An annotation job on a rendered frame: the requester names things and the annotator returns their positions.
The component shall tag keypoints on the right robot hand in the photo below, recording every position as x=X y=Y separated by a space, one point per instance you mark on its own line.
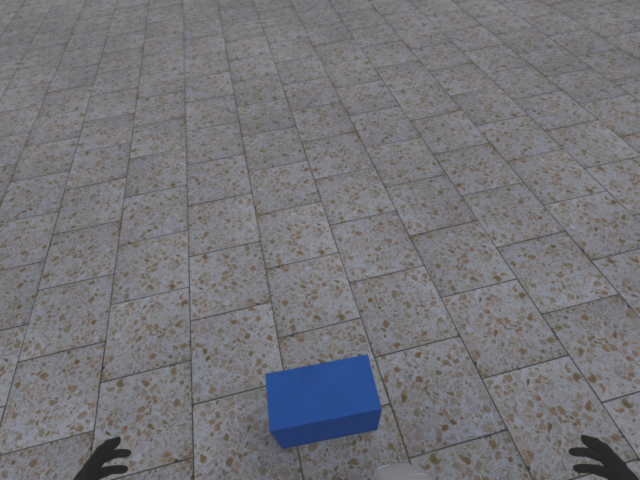
x=614 y=467

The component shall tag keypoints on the left robot hand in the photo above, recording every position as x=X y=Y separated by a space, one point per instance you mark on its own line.
x=93 y=470

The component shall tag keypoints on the carton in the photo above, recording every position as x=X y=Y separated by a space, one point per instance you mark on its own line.
x=322 y=401

